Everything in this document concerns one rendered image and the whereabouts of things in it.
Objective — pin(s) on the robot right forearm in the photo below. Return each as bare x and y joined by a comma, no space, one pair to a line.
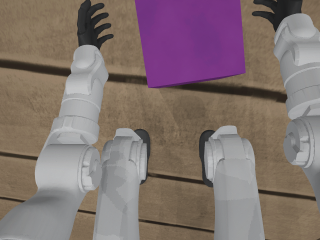
297,47

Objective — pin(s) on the robot right thigh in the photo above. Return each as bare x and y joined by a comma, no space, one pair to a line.
237,205

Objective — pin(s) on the carton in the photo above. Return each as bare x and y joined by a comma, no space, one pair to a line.
190,41

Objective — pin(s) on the robot left upper arm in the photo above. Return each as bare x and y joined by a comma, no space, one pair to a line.
65,173

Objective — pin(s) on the right robot hand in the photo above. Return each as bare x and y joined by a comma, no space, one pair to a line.
281,9

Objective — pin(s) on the robot left foot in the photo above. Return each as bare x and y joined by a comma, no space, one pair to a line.
143,134

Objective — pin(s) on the robot left forearm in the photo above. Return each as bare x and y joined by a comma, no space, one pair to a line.
77,122

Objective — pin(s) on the robot right upper arm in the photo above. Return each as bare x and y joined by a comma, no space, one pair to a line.
302,147

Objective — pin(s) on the left robot hand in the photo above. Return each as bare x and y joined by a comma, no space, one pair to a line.
87,33

